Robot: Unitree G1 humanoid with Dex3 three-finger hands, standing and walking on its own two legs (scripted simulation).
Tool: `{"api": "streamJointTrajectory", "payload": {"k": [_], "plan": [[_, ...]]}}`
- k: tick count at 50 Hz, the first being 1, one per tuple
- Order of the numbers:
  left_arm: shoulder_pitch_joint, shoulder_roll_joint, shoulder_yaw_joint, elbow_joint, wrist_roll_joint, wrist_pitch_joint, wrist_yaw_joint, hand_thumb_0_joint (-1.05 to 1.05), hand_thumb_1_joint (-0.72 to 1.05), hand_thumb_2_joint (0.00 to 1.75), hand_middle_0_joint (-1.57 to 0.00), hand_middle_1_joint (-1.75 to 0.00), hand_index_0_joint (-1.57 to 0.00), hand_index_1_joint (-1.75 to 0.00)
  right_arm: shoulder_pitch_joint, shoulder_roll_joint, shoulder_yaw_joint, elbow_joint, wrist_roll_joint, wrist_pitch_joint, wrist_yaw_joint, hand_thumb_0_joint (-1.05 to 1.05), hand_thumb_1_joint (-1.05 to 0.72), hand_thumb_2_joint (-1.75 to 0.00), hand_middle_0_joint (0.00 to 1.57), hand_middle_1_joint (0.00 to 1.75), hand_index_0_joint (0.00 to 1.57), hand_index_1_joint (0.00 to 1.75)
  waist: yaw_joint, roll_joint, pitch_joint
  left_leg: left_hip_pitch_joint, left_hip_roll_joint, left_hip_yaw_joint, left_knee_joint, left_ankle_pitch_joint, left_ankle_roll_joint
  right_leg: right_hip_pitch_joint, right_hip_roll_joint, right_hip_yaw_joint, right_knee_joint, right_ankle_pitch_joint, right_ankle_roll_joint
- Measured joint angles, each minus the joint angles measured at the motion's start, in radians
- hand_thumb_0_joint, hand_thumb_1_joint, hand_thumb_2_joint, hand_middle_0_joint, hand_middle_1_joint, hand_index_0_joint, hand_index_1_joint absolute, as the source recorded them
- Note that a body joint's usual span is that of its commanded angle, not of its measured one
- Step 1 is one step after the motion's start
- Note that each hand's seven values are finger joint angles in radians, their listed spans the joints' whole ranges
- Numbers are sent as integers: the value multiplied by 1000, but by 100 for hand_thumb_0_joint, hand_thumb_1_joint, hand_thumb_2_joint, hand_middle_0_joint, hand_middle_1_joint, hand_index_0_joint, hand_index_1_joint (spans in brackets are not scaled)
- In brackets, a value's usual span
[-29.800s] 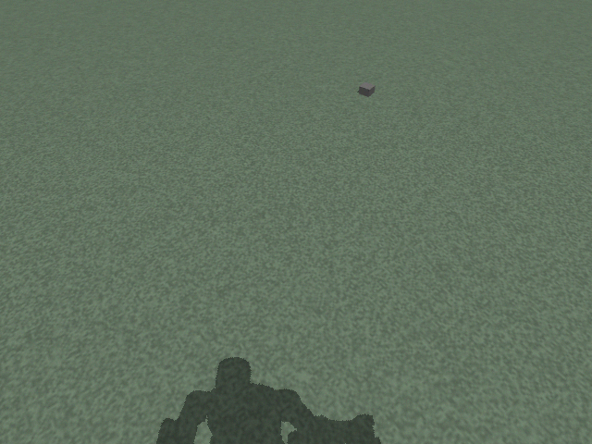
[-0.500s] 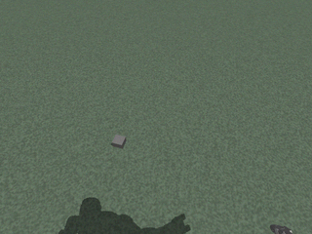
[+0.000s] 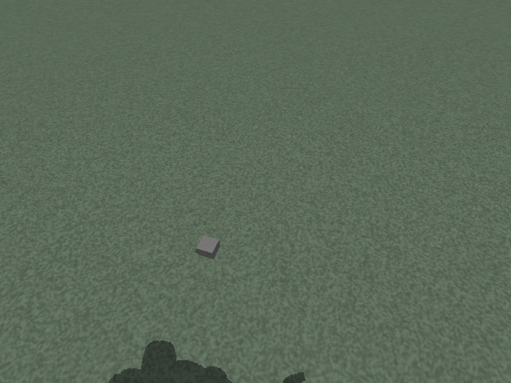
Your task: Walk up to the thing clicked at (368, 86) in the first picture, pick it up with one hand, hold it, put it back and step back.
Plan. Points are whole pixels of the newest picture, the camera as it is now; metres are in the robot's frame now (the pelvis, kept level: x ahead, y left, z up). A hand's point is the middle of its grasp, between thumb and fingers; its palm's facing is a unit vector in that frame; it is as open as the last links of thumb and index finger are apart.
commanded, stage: walk up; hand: left
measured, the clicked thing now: (208, 247) +0.83 +0.23 -0.74
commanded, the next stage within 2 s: stand in 0.20 s
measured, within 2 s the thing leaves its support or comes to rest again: neither
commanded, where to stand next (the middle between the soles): +0.44 +0.00 m, yaw -1 degrees
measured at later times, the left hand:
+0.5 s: hand out of the picture +0.08 +0.26 -0.15, palm faces -0.02 -0.94 -0.33, open 7.4 cm
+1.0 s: hand out of the picture +0.04 +0.26 -0.15, palm faces -0.05 -0.94 -0.34, open 7.4 cm
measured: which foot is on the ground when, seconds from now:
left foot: down 0.00-1.00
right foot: down 0.00-1.00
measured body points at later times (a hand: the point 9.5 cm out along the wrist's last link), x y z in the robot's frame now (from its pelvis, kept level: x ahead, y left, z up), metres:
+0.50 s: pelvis -0.01 +0.01 +0.01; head +0.01 +0.01 +0.46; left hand +0.08 +0.30 -0.12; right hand +0.09 -0.29 -0.11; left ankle +0.02 +0.13 -0.73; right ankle -0.03 -0.13 -0.73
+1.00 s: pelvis -0.02 +0.01 +0.01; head -0.01 +0.01 +0.46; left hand +0.05 +0.31 -0.12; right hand +0.03 -0.30 -0.12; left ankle +0.02 +0.13 -0.73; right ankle -0.03 -0.13 -0.73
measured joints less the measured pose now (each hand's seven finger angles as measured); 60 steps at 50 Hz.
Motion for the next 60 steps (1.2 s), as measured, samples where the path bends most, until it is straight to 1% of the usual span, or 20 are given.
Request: {"api": "streamJointTrajectory", "payload": {"k": [10,16,22,38,48,60], "plan": [[-53,-4,-2,25,-2,4,4,1,90,90,-21,-30,-20,-30,-52,-8,-4,26,-4,1,-4,1,-90,-90,20,30,21,30,5,-11,9,15,-3,-9,-28,13,2,25,-3,-10,-41,17,3],[-55,-9,-20,71,-10,9,7,1,91,90,-20,-30,-20,-30,-83,-8,7,53,4,4,-7,1,-90,-90,20,30,21,30,5,-17,24,53,-3,7,-106,54,3,53,-7,6,-110,58,10],[-58,-17,-31,106,-7,10,4,1,91,90,-20,-30,-20,-30,-97,-9,11,80,7,8,-8,1,-90,-90,20,30,21,30,1,-12,31,75,-3,16,-160,88,5,68,-9,15,-158,93,13],[-38,-10,-40,128,-2,4,2,1,91,90,-20,-30,-20,-30,-57,-10,12,137,4,14,4,1,-90,-90,20,30,21,30,-13,-5,6,77,-1,21,-208,138,5,59,-9,20,-185,133,15],[-9,-7,-42,128,-2,5,0,1,91,90,-20,-30,-20,-30,-26,-14,10,154,2,15,5,1,-90,-90,20,30,21,30,-16,-9,6,64,-2,22,-209,144,5,40,-10,21,-175,134,14],[2,-8,-49,118,-2,6,0,1,91,90,-20,-30,-20,-30,-32,-14,15,148,5,14,5,1,-90,-90,20,30,21,30,-15,-11,3,55,-2,23,-203,134,3,28,-10,22,-163,121,12]]}}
